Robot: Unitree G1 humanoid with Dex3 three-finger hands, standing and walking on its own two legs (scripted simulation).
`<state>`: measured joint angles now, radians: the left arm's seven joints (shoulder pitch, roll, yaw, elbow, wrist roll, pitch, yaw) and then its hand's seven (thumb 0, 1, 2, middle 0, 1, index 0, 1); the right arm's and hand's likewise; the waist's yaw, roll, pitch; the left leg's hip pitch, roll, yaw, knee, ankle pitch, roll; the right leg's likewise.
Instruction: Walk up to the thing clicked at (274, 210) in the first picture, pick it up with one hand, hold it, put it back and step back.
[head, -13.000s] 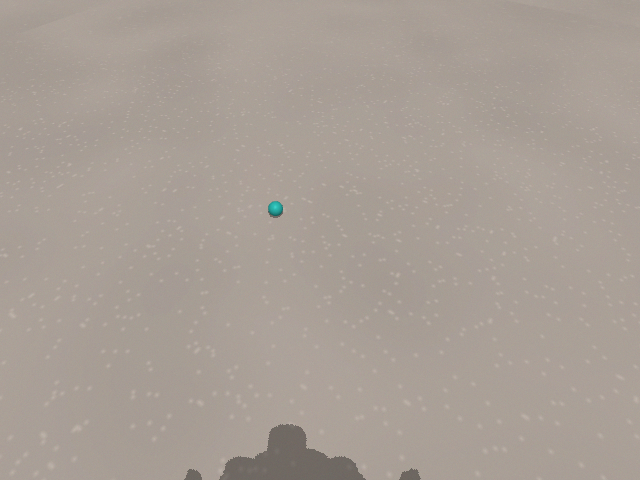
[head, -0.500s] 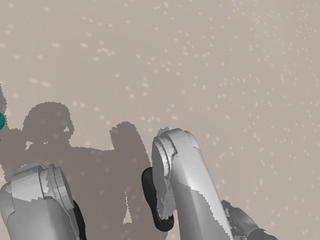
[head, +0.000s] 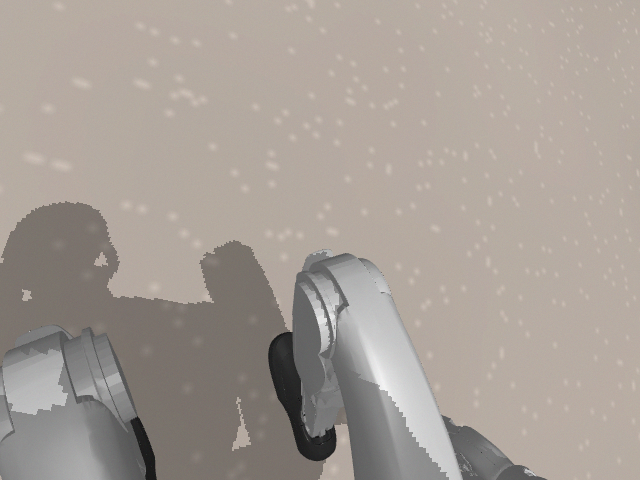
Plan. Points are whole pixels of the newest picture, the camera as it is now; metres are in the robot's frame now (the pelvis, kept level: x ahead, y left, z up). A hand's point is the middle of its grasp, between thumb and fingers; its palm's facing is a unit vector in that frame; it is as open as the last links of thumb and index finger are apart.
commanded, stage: rest palm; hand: left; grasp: from above
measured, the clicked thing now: out of the picture +0.43 +0.32 -0.26
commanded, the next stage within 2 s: close in 0.22 s
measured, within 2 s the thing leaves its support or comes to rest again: neither
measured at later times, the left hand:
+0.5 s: hand out of the picture +0.42 +0.31 -0.24, palm faces -0.45 -0.14 -0.88, open 13.7 cm
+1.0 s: hand out of the picture +0.41 +0.32 -0.25, palm faces -0.47 -0.16 -0.87, open 12.1 cm
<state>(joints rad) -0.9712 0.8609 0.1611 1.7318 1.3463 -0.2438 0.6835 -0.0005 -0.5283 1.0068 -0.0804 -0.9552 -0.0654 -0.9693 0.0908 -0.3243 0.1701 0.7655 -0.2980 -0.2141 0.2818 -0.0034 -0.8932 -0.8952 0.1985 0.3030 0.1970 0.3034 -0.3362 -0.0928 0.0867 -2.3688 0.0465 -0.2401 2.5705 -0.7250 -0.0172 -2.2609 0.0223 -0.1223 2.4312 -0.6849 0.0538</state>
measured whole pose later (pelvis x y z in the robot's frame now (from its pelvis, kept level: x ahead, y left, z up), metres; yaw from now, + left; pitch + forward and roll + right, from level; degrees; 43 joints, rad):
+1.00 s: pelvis +0.00 +0.00 +0.00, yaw -2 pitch +26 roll -13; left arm -0.97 0.94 0.14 1.75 1.27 -0.25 0.65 0.00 -0.17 0.70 -0.31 -0.85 -0.34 -0.82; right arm 0.07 -0.35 0.25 0.76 -0.31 -0.30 0.33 0.00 -0.90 -0.90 0.20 0.30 0.20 0.30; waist -0.34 -0.13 0.17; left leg -2.35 0.04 -0.28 2.59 -0.73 -0.01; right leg -2.22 0.03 -0.15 2.42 -0.68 0.07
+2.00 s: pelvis -0.01 +0.00 +0.01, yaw -2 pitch +26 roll -14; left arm -0.98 0.95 0.11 1.76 1.26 -0.23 0.69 -0.02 0.29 0.41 -0.64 -0.60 -0.79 -0.58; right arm 0.06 -0.34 0.28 0.73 -0.31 -0.30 0.32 0.00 -0.90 -0.89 0.20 0.30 0.20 0.30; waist -0.35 -0.14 0.18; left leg -2.34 0.04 -0.29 2.57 -0.72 -0.01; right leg -2.21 0.04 -0.16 2.39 -0.66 0.07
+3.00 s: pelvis -0.01 +0.00 +0.03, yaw +4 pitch +33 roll -8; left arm -0.90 0.70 0.07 1.41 1.21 -0.16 0.39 -0.03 0.23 0.43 -0.73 -0.53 -0.88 -0.52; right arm 0.12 -0.31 0.06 0.74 -0.15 -0.15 0.25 0.00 -0.91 -0.90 0.20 0.30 0.20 0.30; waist -0.22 0.00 -0.04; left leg -2.33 0.04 -0.17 2.42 -0.68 -0.01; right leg -2.24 0.00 -0.08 2.33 -0.67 0.04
